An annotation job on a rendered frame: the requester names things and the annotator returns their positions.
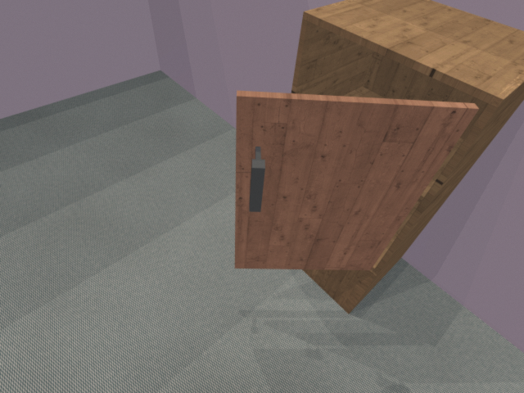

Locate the cupboard door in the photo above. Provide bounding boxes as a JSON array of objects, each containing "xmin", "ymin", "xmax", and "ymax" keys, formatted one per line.
[{"xmin": 235, "ymin": 91, "xmax": 479, "ymax": 270}]

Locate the handle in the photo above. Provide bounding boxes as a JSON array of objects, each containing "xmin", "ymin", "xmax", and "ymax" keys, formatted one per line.
[{"xmin": 249, "ymin": 147, "xmax": 265, "ymax": 212}]

